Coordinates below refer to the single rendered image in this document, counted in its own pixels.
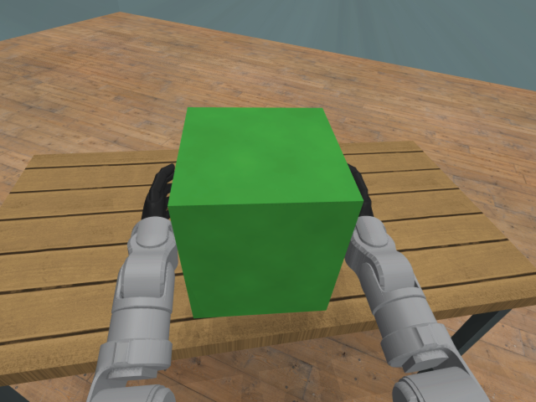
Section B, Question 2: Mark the table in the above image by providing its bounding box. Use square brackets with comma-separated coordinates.
[0, 141, 536, 402]

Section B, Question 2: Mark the robot left hand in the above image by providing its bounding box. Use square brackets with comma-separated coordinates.
[142, 163, 175, 219]

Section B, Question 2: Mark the right robot upper arm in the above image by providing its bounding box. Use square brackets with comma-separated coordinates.
[392, 367, 487, 402]

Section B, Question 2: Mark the carton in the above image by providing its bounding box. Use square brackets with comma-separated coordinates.
[167, 107, 363, 318]

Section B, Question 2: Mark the left robot upper arm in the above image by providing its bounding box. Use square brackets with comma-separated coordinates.
[91, 384, 176, 402]

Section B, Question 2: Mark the right robot forearm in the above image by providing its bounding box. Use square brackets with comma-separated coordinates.
[344, 216, 490, 402]

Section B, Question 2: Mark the left robot forearm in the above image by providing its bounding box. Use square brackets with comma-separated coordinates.
[86, 216, 178, 402]

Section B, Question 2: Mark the robot right hand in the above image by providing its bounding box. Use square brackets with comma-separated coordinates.
[348, 164, 374, 217]

